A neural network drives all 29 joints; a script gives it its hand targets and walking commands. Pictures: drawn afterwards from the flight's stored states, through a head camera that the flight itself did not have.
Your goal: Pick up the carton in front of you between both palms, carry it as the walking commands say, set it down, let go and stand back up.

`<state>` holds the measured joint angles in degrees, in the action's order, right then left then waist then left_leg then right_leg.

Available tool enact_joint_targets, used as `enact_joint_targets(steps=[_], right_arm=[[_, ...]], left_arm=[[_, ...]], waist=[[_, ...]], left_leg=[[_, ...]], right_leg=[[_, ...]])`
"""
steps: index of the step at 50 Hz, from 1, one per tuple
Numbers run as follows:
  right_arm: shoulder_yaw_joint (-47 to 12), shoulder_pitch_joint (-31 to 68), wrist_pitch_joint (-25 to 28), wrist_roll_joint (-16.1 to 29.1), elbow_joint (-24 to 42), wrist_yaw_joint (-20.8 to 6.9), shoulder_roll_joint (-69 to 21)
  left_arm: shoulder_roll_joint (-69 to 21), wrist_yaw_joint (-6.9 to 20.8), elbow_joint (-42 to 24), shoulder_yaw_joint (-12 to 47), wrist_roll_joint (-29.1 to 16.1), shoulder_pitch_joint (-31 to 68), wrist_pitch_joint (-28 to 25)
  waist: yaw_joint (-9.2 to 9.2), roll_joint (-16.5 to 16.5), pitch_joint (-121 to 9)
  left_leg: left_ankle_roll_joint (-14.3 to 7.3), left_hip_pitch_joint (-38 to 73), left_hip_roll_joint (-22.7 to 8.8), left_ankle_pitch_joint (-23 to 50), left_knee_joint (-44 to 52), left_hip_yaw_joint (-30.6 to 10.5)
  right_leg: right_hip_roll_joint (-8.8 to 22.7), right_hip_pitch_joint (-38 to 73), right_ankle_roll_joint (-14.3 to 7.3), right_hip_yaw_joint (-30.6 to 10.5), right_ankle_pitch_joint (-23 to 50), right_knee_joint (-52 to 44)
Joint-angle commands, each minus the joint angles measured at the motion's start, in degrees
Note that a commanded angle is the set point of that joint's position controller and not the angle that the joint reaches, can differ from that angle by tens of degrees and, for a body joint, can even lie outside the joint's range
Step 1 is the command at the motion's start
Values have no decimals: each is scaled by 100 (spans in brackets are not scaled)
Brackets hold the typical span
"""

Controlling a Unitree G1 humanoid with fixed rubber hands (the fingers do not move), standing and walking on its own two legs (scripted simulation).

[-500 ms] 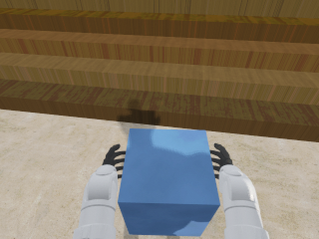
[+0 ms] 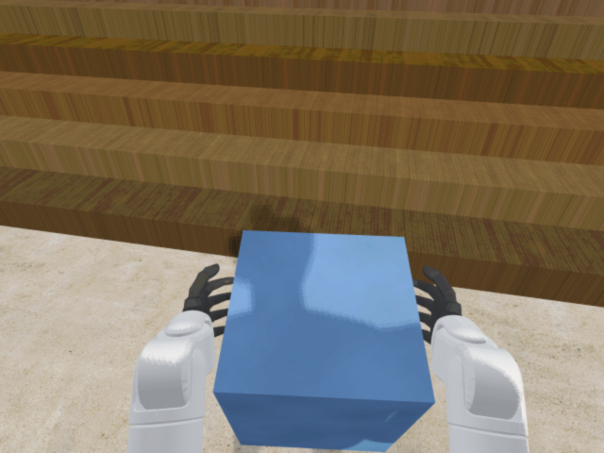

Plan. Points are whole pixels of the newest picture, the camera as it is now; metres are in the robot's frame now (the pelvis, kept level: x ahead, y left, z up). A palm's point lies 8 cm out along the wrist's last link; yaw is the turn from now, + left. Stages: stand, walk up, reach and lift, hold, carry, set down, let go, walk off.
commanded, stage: carry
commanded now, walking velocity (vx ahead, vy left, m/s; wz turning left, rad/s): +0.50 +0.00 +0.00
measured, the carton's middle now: (317, 347) +0.29 -0.01 +0.03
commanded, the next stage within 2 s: none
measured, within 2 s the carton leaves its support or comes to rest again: neither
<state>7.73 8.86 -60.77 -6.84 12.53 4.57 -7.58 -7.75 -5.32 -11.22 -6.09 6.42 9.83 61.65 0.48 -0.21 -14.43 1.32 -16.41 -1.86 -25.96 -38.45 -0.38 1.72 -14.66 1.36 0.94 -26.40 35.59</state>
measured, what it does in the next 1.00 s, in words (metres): walks ahead: right foot, then left foot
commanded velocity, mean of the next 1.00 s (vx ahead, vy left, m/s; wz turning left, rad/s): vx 0.50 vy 0.00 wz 0.00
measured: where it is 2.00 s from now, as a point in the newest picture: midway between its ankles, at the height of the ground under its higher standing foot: (314, 271)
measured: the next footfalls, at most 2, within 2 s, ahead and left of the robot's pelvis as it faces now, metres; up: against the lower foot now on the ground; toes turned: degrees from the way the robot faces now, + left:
right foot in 0.26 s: +0.25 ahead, -0.09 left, +0.00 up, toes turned -12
left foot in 0.72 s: +0.64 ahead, +0.11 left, +0.00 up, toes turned +9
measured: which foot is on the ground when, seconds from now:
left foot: down 0.00-0.26, up 0.28-0.70, down 0.72-1.00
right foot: down 0.00-0.08, up 0.10-0.24, down 0.26-0.72, up 0.74-1.00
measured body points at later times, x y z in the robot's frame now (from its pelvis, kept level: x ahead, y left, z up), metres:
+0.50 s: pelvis +0.27 -0.02 +0.03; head +0.24 -0.02 +0.48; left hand +0.50 +0.15 +0.12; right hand +0.53 -0.16 +0.12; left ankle +0.30 +0.12 -0.66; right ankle +0.21 -0.08 -0.72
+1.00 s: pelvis +0.60 +0.03 +0.03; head +0.61 +0.04 +0.48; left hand +0.86 +0.16 +0.09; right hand +0.83 -0.14 +0.10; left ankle +0.60 +0.11 -0.72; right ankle +0.64 -0.12 -0.66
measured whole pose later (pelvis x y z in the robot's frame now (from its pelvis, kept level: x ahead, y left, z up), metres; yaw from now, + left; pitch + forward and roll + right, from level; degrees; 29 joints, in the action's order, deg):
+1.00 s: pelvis +0.60 +0.03 +0.03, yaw -4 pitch +4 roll -2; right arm 2.4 -3.5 -63.8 -2.5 27.4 6.8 -7.7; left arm -7.7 -6.9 -28.0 -1.6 3.8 -4.2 64.7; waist 2.2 -0.3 -4.4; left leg -3.2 -11.9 -2.7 -10.5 -18.1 12.7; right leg 5.8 -33.5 -0.7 5.7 -11.7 50.2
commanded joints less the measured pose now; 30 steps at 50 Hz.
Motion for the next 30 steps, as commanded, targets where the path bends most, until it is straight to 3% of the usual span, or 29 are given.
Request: enact_joint_targets(steps=[1, 2, 3, 4, 5, 6, 7, 8, 9, 10, 11, 12, 13, 14, 15, 17, 19, 21, 24, 30], right_arm=[[-3968, 2145, -476, 2016, 1025, -383, -4681], [-3922, 1847, -472, 2048, 1139, -310, -4670], [-3845, 1566, -440, 2013, 1269, -257, -4867], [-3767, 1327, -409, 1973, 1502, -195, -4920], [-3760, 1359, -402, 1976, 1861, -156, -5003], [-3801, 1328, -400, 1920, 2032, -121, -4977], [-3913, 1412, -375, 1943, 2215, -102, -4938], [-4003, 1537, -340, 1965, 2487, -101, -4894], [-4044, 1466, -324, 2024, 2723, -112, -4780], [-4099, 1296, -313, 2118, 2898, -144, -4671], [-4253, 1452, -326, 2253, 3112, -177, -4550], [-4368, 1394, -395, 2352, 3106, -220, -4460], [-4362, 1252, -478, 2357, 2827, -255, -4274], [-4377, 1264, -539, 2422, 2777, -310, -4202], [-4378, 1193, -563, 2396, 2745, -340, -4172], [-4216, 819, -627, 2120, 2283, -365, -4121], [-4115, 793, -643, 1907, 2109, -356, -4087], [-3895, 825, -649, 1655, 1881, -255, -3903], [-3712, 895, -697, 1522, 1795, -79, -3818], [-3842, 1136, -838, 1640, 1973, -20, -4007]], left_arm=[[-4594, 336, -1301, 3501, -1661, 2021, 397], [-4695, 291, -1622, 3626, -1784, 1969, 420], [-4766, 276, -1927, 3807, -1912, 1967, 426], [-4738, 277, -2269, 3908, -2099, 2089, 419], [-4751, 274, -2456, 3933, -2200, 2055, 394], [-4751, 284, -2466, 3943, -2242, 1856, 361], [-4698, 284, -2488, 3921, -2258, 1592, 309], [-4724, 273, -2534, 3909, -2255, 1341, 280], [-4707, 253, -2674, 3916, -2197, 1191, 262], [-4661, 222, -2862, 3908, -2146, 939, 242], [-4566, 184, -2948, 3821, -2010, 734, 210], [-4309, 135, -2899, 3693, -1855, 643, 204], [-4119, 97, -2731, 3558, -1709, 603, 273], [-4067, 81, -2724, 3532, -1614, 600, 316], [-4144, 104, -2899, 3669, -1704, 798, 359], [-4211, 186, -2694, 3837, -1745, 903, 445], [-4104, 272, -2636, 3963, -1818, 1032, 507], [-3873, 334, -2597, 4045, -1981, 1345, 585], [-3630, 352, -2518, 3984, -2140, 1477, 668], [-3733, 303, -2279, 3751, -2038, 1197, 776]], waist=[[148, -116, -524], [160, -1952, -673], [148, -2383, -324], [226, -1775, -195], [293, -866, -51], [307, -476, 146], [233, -366, 74], [84, -525, -166], [-62, -756, -694], [-205, -714, -1372], [-452, 88, -1601], [-283, 1467, -1589], [-282, 996, -1408], [-259, 599, -997], [-140, 158, -741], [-104, -45, -261], [-97, 302, 79], [-93, 357, 380], [-139, 557, 713], [-181, 929, 988]], left_leg=[[-180, 1593, -33, 1816, 1672, 142], [-511, 3638, -1057, 5349, 1397, -1058], [-989, 4750, -1471, 7991, 1152, -1368], [-1124, 5019, -1693, 8418, 1149, -1619], [-1141, 4804, -1806, 7741, 1320, -1707], [-1095, 4478, -1772, 7106, 1436, -1603], [-873, 4043, -1558, 6962, 1367, -1120], [-491, 2903, -1092, 7337, 1069, -275], [-167, 1820, -862, 7069, 312, 288], [-24, 737, -727, 5615, -369, 599], [27, -874, -374, 2600, -1383, 632], [58, -1745, 310, -25, -2785, 560], [-192, -2010, 140, -58, -3701, 65], [-311, -2214, -55, 34, -3885, -63], [-367, -2315, -378, 321, -3639, -207], [-258, -2202, -674, 774, -2827, -85], [-164, -2167, -549, 914, -2128, 274], [-127, -2203, -493, 1289, -1459, 533], [-82, -2108, -397, 1911, -465, 869], [-226, -1566, -189, 2453, 594, 1332]], right_leg=[[522, -504, -331, 124, 5265, 1515], [26, -2752, 112, 942, 3099, 2718], [-194, -4483, 134, 1224, -271, 3024], [-63, -4983, 29, 1031, -953, 2952], [-67, -4953, 8, 896, -1142, 2424], [2, -4716, -27, 715, -1283, 1651], [27, -3840, -58, 664, -682, 594], [-304, -1954, -83, 1071, 618, -557], [-511, 236, -129, 1257, 2366, -1211], [-344, 2340, -195, 1300, 2928, -1183], [491, 3832, -464, 221, 2438, -1127], [2016, 3680, -1033, -2260, 2499, -1770], [2162, 3294, -1482, -2547, 2429, -1973], [2191, 2772, -1543, -2639, 2090, -2137], [2243, 2560, -1407, -2297, 1572, -2254], [1925, 2006, -1089, -1441, 1848, -2485], [1718, 1617, -1005, -1011, 2124, -2654], [1525, 1437, -977, -511, 1984, -2820], [1251, 1245, -891, 119, 2331, -2852], [1183, 1371, -805, 640, 3297, -2635]])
